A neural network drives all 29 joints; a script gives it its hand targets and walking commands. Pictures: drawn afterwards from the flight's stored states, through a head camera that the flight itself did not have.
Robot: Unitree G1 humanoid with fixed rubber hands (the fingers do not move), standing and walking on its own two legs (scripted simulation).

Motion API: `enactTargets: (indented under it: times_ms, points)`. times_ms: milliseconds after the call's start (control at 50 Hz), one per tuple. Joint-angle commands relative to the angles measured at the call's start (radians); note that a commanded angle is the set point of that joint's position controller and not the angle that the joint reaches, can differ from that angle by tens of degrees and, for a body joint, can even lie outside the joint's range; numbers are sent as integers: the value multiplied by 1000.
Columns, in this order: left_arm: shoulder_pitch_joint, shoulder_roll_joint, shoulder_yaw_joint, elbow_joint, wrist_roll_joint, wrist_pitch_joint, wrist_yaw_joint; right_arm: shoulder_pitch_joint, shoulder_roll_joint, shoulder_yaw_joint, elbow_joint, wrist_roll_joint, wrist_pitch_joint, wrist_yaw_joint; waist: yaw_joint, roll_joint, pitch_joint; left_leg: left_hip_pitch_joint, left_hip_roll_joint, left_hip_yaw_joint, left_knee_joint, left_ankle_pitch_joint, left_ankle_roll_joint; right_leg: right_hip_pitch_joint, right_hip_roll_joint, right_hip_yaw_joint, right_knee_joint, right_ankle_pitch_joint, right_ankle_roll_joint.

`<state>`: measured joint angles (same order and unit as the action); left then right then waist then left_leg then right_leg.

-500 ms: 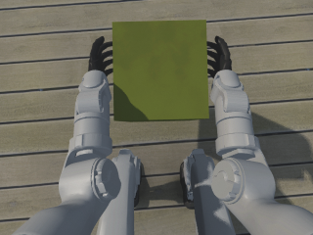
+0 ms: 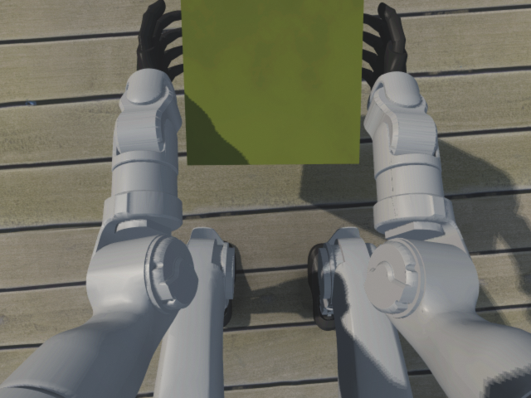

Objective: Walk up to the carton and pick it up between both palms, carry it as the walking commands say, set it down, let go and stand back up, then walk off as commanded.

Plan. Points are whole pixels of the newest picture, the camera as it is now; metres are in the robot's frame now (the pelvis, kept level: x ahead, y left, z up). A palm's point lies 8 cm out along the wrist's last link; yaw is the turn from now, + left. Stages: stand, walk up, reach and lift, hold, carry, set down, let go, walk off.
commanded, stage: set down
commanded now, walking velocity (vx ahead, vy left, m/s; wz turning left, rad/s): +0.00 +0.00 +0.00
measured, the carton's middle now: (270, 93) +0.51 +0.01 -0.18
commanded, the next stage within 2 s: none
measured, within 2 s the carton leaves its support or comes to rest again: rests again in 1.42 s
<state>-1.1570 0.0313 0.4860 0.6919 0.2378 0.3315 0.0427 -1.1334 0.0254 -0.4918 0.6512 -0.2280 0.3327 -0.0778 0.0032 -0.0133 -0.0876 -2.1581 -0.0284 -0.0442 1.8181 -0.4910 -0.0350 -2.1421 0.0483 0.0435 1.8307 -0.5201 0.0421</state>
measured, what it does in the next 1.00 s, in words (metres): lowers itself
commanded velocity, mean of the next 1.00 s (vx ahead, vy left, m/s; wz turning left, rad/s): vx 0.00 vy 0.00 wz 0.00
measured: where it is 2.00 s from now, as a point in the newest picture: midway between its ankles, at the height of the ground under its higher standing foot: (272, 299)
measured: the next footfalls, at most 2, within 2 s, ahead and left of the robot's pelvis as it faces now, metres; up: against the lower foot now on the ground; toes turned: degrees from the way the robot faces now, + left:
none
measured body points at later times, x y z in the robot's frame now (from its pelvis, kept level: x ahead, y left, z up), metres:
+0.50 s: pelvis +0.00 +0.00 -0.05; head +0.35 +0.01 +0.22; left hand +0.55 +0.16 -0.19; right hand +0.55 -0.13 -0.19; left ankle +0.11 +0.13 -0.43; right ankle +0.10 -0.13 -0.43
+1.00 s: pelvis +0.00 +0.00 -0.09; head +0.37 +0.01 +0.17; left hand +0.56 +0.16 -0.24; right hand +0.56 -0.13 -0.24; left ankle +0.11 +0.13 -0.43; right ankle +0.10 -0.13 -0.43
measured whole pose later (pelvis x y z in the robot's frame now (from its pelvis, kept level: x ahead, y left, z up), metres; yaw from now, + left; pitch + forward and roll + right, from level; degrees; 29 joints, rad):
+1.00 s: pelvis +0.00 +0.00 -0.09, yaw +0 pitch +42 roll -1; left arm -1.40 0.21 0.32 0.88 0.05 0.26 0.09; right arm -1.38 -0.16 -0.33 0.85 -0.04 0.25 -0.14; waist 0.01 -0.01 0.24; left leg -2.31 -0.04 -0.05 2.15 -0.56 -0.04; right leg -2.29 0.07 0.04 2.16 -0.59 0.06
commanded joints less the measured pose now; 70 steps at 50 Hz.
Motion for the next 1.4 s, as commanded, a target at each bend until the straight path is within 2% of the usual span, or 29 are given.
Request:
enactTargets:
  times_ms: [0, 640, 760, 820, 960, 1260, 1380]
  points:
    - [-597, -926, -485, 63, -140, -9, -241, -649, 913, 512, 50, 144, -16, 242, 13, 18, -1078, 621, -134, 120, -124, 259, 12, 526, 137, -126, -131, 221, 0]
    - [-795, -777, -544, 114, -252, -77, -234, -854, 745, 564, 99, 261, -94, 224, 15, 21, -965, 539, -101, 131, 126, 290, 10, 441, 106, -142, 118, 256, -10]
    - [-844, -764, -596, 61, -302, -90, -226, -900, 744, 613, 60, 315, -104, 220, 19, 25, -1057, 598, -96, 136, 167, 349, 10, 496, 102, -149, 162, 317, -10]
    - [-849, -776, -609, 46, -320, -93, -228, -903, 762, 634, 55, 332, -104, 219, 26, 9, -1065, 586, -98, 136, 174, 364, 13, 524, 103, -149, 175, 341, -9]
    - [-801, -781, -569, 124, -296, -92, -244, -859, 760, 594, 114, 301, -105, 233, 15, 14, -901, 502, -99, 131, 179, 307, 18, 430, 103, -145, 176, 288, -14]
    - [-869, -702, -534, 151, -293, -120, -244, -912, 712, 564, 152, 310, -124, 228, 33, -6, -809, 460, -94, 136, 201, 248, 28, 418, 98, -140, 196, 235, -14]
    - [-858, -699, -531, 161, -297, -129, -248, -897, 698, 555, 166, 309, -135, 228, 27, -5, -779, 447, -94, 132, 212, 264, 26, 420, 97, -137, 206, 257, -13]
